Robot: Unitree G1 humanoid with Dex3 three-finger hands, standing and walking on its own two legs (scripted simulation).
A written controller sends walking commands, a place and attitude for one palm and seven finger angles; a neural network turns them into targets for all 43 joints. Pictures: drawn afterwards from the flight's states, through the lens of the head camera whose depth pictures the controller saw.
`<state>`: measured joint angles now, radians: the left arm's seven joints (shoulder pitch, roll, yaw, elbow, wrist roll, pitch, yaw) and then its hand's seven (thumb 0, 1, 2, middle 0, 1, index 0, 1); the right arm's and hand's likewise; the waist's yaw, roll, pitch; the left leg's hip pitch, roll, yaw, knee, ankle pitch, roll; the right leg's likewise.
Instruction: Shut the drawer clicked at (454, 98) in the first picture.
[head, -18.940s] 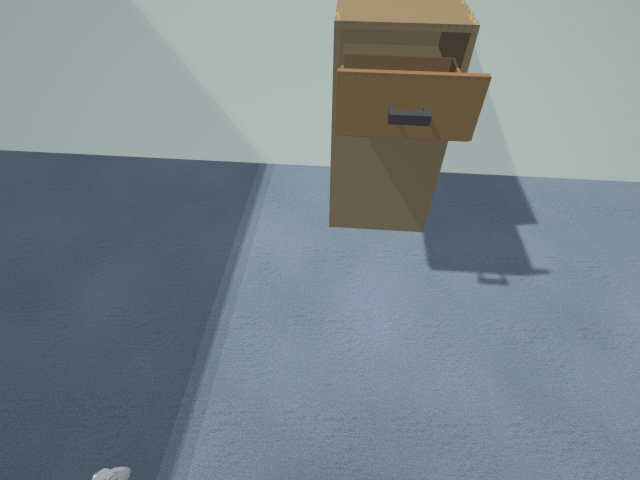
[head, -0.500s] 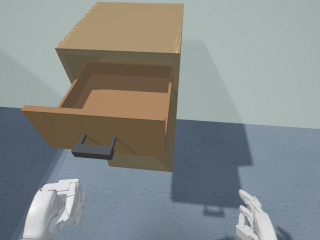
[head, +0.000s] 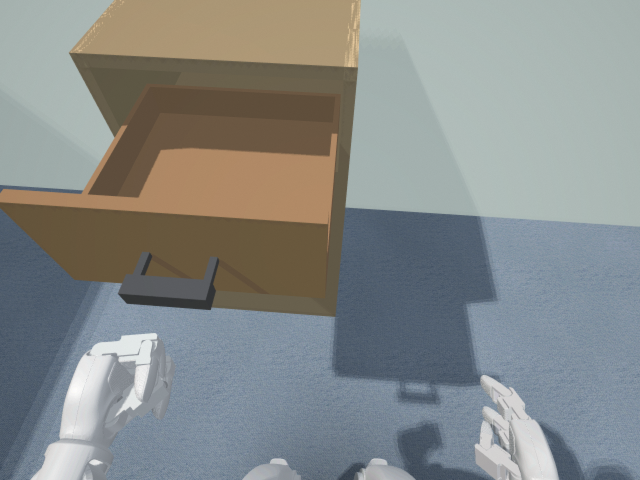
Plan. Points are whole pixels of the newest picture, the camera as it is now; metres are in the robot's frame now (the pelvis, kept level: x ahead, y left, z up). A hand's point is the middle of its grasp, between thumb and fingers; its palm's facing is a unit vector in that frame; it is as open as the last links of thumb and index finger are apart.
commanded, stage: bring the fist close to the handle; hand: left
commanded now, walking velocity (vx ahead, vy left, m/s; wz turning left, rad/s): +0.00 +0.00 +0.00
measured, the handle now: (173, 276) +0.35 +0.20 +0.04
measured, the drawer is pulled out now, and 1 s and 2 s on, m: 0.27 0.27 0.16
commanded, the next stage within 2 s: push the drawer shut in 0.50 s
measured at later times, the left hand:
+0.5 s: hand (181, 390) +0.22 +0.16 +0.03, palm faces -0.06 -1.00 -0.02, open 3.3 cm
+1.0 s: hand (191, 342) +0.27 +0.16 +0.04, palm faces -0.03 -1.00 -0.06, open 3.3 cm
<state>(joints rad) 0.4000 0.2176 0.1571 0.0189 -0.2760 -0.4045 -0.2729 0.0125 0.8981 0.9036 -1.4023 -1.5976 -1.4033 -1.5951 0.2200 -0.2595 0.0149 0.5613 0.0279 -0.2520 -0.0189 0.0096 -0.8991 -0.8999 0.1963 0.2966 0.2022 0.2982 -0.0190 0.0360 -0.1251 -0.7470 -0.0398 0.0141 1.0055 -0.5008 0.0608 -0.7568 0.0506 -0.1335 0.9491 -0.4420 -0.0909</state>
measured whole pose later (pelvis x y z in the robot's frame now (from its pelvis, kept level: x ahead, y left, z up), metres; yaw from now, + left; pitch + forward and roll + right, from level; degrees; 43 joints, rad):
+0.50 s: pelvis +0.00 +0.03 -0.02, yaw +0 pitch +16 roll -3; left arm 0.44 0.17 -0.01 -0.12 -0.18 -0.37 -0.13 0.01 0.90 0.90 -1.40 -1.60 -1.40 -1.60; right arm 0.25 -0.25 0.03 0.46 0.02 -0.15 0.00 0.01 -0.90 -0.90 0.20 0.30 0.20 0.30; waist -0.01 0.05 -0.16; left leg -0.85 -0.06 0.04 1.11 -0.54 0.10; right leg -0.86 0.03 -0.12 1.05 -0.48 -0.05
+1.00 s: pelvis +0.00 +0.01 -0.01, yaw +0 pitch +16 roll -2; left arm 0.24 0.22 0.07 0.02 -0.20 -0.33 -0.12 0.01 0.90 0.90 -1.40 -1.60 -1.40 -1.60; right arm 0.27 -0.26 0.04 0.49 0.02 -0.11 -0.01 0.01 -0.90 -0.90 0.20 0.30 0.20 0.30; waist -0.03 0.04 -0.17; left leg -0.82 -0.04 0.03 1.07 -0.53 0.07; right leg -0.84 0.04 -0.13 1.02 -0.47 -0.08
